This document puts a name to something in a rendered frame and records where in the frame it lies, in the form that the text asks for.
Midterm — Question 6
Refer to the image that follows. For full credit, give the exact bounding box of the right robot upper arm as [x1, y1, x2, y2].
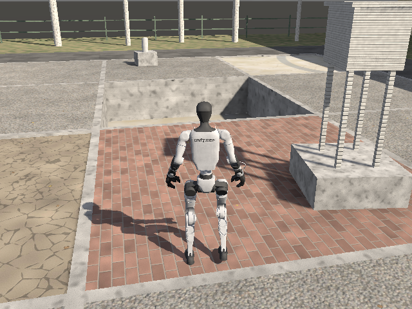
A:
[218, 129, 237, 164]

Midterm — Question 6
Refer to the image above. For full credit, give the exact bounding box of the left robot upper arm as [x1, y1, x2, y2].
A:
[173, 130, 191, 165]

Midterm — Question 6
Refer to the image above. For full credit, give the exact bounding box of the left robot shin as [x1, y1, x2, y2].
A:
[185, 214, 194, 256]

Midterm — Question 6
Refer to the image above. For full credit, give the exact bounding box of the robot right forearm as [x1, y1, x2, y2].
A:
[231, 154, 243, 177]

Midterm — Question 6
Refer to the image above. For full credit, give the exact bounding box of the robot right hand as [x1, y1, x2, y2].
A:
[231, 173, 245, 187]

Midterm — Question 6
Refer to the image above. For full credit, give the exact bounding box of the right robot foot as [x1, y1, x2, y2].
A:
[218, 246, 228, 261]

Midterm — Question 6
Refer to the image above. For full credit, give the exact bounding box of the robot left hand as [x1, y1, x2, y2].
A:
[166, 175, 180, 189]

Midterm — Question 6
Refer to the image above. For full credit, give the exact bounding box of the robot left forearm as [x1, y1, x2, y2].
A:
[167, 155, 179, 178]

